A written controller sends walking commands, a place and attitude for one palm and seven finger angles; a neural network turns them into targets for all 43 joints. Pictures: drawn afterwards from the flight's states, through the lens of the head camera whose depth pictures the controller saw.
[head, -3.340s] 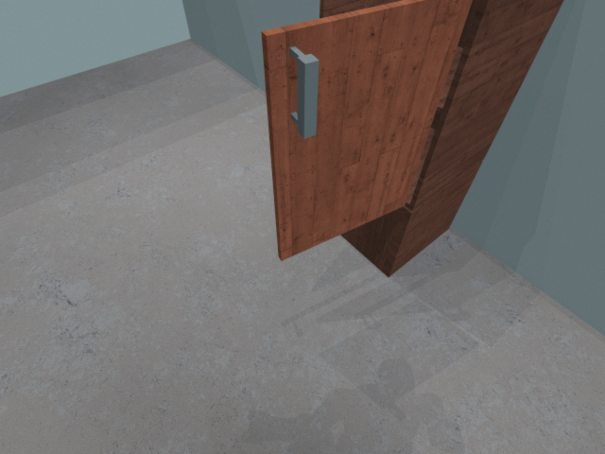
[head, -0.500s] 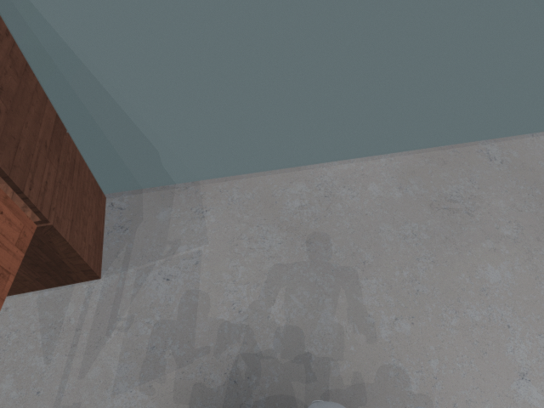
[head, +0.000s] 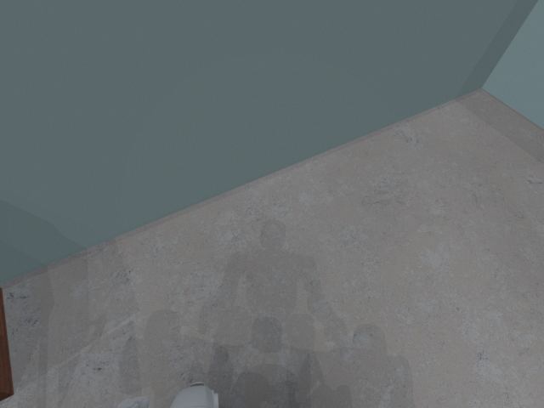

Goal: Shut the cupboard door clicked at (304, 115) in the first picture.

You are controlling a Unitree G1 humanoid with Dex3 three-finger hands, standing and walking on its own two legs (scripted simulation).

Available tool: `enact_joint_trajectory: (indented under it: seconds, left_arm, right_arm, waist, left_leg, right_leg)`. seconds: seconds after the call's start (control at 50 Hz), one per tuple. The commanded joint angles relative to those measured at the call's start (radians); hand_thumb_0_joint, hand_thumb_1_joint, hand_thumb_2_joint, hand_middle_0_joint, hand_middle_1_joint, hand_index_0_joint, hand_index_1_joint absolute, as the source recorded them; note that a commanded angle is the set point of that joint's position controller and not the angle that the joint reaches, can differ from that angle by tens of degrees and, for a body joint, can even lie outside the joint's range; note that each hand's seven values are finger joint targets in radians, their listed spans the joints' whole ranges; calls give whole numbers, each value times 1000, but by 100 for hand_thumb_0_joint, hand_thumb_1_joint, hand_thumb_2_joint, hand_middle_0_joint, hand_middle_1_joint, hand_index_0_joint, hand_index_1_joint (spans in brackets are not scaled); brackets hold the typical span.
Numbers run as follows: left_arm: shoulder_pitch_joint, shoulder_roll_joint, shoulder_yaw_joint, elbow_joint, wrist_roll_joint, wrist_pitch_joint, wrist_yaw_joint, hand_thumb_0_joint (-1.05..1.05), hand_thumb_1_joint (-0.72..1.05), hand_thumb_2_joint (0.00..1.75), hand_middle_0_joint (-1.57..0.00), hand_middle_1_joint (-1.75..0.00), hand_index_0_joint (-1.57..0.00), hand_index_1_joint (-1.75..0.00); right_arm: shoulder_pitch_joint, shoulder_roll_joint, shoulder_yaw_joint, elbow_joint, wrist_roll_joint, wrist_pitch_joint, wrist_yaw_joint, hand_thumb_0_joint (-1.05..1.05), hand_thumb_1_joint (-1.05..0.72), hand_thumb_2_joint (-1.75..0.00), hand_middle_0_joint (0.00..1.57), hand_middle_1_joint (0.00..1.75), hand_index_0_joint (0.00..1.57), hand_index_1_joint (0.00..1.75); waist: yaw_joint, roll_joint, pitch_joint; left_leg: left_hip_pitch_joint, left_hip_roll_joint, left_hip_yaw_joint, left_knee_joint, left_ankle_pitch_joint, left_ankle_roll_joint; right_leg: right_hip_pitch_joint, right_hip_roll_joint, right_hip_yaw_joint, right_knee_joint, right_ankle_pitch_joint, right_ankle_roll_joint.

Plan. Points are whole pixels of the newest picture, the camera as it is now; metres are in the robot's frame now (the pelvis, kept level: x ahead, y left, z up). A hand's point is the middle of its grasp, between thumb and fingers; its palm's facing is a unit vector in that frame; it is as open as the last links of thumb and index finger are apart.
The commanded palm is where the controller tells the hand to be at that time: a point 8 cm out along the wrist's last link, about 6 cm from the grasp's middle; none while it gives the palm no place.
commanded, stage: walk to a spot facing it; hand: left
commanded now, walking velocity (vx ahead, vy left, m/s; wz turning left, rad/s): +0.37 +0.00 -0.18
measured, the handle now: out of the picture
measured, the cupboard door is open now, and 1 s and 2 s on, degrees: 79 79 79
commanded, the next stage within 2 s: turn to face it in 0.40 s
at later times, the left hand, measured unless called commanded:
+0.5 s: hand (198, 291) +0.34 +0.15 -0.18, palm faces -0.08 -0.98 -0.18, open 7.3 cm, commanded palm none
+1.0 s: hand (208, 229) +0.48 +0.14 -0.16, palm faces +0.19 -0.95 -0.24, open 7.3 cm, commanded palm none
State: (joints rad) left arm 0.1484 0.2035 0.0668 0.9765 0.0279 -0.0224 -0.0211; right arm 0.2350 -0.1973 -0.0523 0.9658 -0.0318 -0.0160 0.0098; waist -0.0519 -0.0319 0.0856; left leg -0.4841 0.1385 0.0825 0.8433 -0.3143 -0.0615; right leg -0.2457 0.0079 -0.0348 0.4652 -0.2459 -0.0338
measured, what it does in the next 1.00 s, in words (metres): walks ahead: left foot, then right foot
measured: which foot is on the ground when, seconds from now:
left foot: up 0.00-0.08, down 0.10-0.38, up 0.40-0.62, down 0.64-0.92, up 0.94-1.00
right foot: down 0.00-0.08, up 0.10-0.38, down 0.40-0.66, up 0.68-0.90, down 0.92-1.00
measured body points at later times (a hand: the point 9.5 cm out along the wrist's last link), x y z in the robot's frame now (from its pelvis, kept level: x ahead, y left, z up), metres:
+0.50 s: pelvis +0.24 -0.02 -0.01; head +0.27 -0.03 +0.44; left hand +0.35 +0.20 -0.16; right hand +0.17 -0.26 -0.16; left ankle +0.19 +0.11 -0.68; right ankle +0.25 -0.14 -0.74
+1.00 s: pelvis +0.40 -0.07 -0.01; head +0.43 -0.07 +0.44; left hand +0.47 +0.19 -0.14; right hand +0.46 -0.31 -0.17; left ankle +0.35 +0.07 -0.69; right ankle +0.40 -0.17 -0.74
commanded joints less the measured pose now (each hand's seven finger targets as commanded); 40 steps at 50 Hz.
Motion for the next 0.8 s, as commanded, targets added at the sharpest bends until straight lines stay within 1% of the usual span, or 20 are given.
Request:
enact_joint_trajectory:
  seconds: [0.0,0.02,0.04,0.06,0.08,0.1,0.18,0.28,0.32,0.34,0.36,0.38,0.44,0.5,0.58,0.6,0.62,0.64,0.7,0.78]
  left_arm:
    - [41,162,46,-26,-8,-24,2,0,90,90,-20,-30,-20,-30]
    - [42,146,42,-22,-12,-21,1,0,90,90,-20,-30,-20,-30]
    - [46,111,33,-27,-10,-19,1,0,90,90,-20,-30,-20,-30]
    - [57,46,19,-48,-16,-21,-6,0,90,90,-20,-30,-20,-30]
    - [-3,46,14,-87,-14,-32,-8,0,90,90,-20,-30,-20,-30]
    - [-67,58,15,-93,-2,-36,-9,0,90,90,-20,-30,-20,-30]
    - [-79,25,5,-63,1,-23,-30,0,90,90,-20,-30,-20,-30]
    - [-40,11,2,-32,1,-14,-38,0,90,90,-20,-30,-20,-30]
    - [83,57,21,9,3,-14,-31,0,90,90,-20,-30,-20,-30]
    - [212,120,38,46,7,-23,-21,0,90,90,-20,-30,-20,-30]
    - [357,242,70,87,7,-31,-4,0,90,90,-20,-30,-20,-30]
    - [368,264,72,90,-16,-22,4,0,90,90,-20,-30,-20,-30]
    - [141,122,34,37,-7,-21,33,0,90,90,-20,-30,-20,-30]
    - [88,106,25,35,-1,-41,30,0,90,90,-20,-30,-20,-30]
    - [90,90,17,62,-17,-33,28,0,90,90,-20,-30,-20,-30]
    - [117,61,6,59,-18,-25,28,0,90,90,-20,-30,-20,-30]
    - [140,27,-3,46,-21,-17,30,0,90,90,-20,-30,-20,-30]
    - [98,30,-14,18,-19,-10,33,0,90,90,-20,-30,-20,-30]
    - [-7,46,-2,-1,-22,-5,33,0,90,90,-20,-30,-20,-30]
    - [-4,41,6,-14,-24,16,30,0,90,90,-20,-30,-20,-30]
  right_arm:
    - [77,-56,-13,-24,-1,-33,5,0,-90,-90,20,30,20,30]
    - [108,-73,-17,-10,-2,-41,0,0,-90,-90,20,30,20,30]
    - [183,-120,-30,11,-2,-48,-8,0,-90,-90,20,30,20,30]
    - [303,-226,-51,37,-22,-55,-17,0,-90,-90,20,30,20,30]
    - [371,-250,-55,43,-26,-47,-29,0,-90,-90,20,30,20,30]
    - [349,-236,-51,41,-24,-49,-29,0,-90,-90,20,30,20,30]
    - [237,-121,-19,44,-13,-76,-35,0,-90,-90,20,30,20,30]
    - [187,-147,-30,60,-8,-50,-21,0,-90,-90,20,30,20,30]
    - [146,-136,-22,59,-4,-38,-18,0,-90,-90,20,30,20,30]
    - [114,-106,-13,48,8,-39,-11,0,-90,-90,20,30,20,30]
    - [90,-42,1,12,21,-44,-5,0,-90,-90,20,30,20,30]
    - [13,-72,-5,-20,17,-41,-6,0,-90,-90,20,30,20,30]
    - [2,-63,-18,19,9,-26,-9,0,-90,-90,20,30,20,30]
    - [79,9,1,59,9,-13,-2,0,-90,-90,20,30,20,30]
    - [188,6,11,114,5,-26,-3,0,-90,-90,20,30,20,30]
    - [231,-54,0,124,4,-34,-7,0,-90,-90,20,30,20,30]
    - [263,-140,-17,116,-4,-34,-18,0,-90,-90,20,30,20,30]
    - [274,-174,-24,100,-5,-23,-32,0,-90,-90,20,30,20,30]
    - [222,-136,-9,90,-4,-19,-52,0,-90,-90,20,30,20,30]
    - [113,-166,-27,44,-2,-1,-52,0,-90,-90,20,30,20,30]
  waist:
    - [15,-51,-60]
    - [1,1,-67]
    - [-34,125,-93]
    - [-80,351,-133]
    - [-102,306,-142]
    - [-95,216,-95]
    - [-11,187,-57]
    - [13,172,-69]
    - [86,110,-82]
    - [153,-11,-126]
    - [208,-298,-170]
    - [219,-259,-132]
    - [88,-174,-24]
    - [27,-91,-60]
    - [-1,6,-97]
    - [-7,145,-132]
    - [-12,307,-143]
    - [-31,299,-119]
    - [-13,260,-125]
    - [13,202,-175]
  left_leg:
    - [217,-61,58,-281,120,2]
    - [312,-66,57,-344,120,7]
    - [440,4,-60,-413,25,41]
    - [574,233,-389,-541,-124,143]
    - [608,364,-596,-642,-177,243]
    - [552,363,-601,-641,-117,266]
    - [484,217,-170,-594,380,176]
    - [335,159,8,-565,186,143]
    - [238,119,52,-429,123,103]
    - [89,48,125,-211,110,65]
    - [-157,-78,177,100,-127,24]
    - [-235,-65,40,298,-331,32]
    - [-142,47,-78,261,-155,27]
    - [56,7,-15,-24,-81,16]
    - [303,-79,49,-360,221,25]
    - [387,-7,-63,-392,343,62]
    - [441,163,-300,-439,457,168]
    - [436,265,-465,-495,531,264]
    - [447,215,-384,-419,967,267]
    - [383,135,-289,-414,801,216]
  right_leg:
    - [-36,-196,172,-192,-186,-112]
    - [-70,-165,155,-131,-184,-95]
    - [-167,-110,125,42,-182,-64]
    - [-348,6,-14,361,-248,-11]
    - [-455,19,8,594,-328,-3]
    - [-525,-38,53,743,-267,-6]
    - [-453,-112,33,587,-105,27]
    - [-104,-39,-113,181,-6,21]
    - [110,-14,-120,74,29,6]
    - [316,-101,27,2,-78,-46]
    - [481,-355,416,-152,-190,-162]
    - [422,-446,568,-271,-212,-234]
    - [103,-365,329,-272,-141,-176]
    - [8,-302,122,-224,165,-137]
    - [19,-204,-42,-57,149,-41]
    - [-32,-155,-89,79,68,1]
    - [-154,-70,-143,250,-168,48]
    - [-230,-25,-93,436,-387,62]
    - [-295,-88,21,553,-342,83]
    - [-150,-47,-15,344,-250,93]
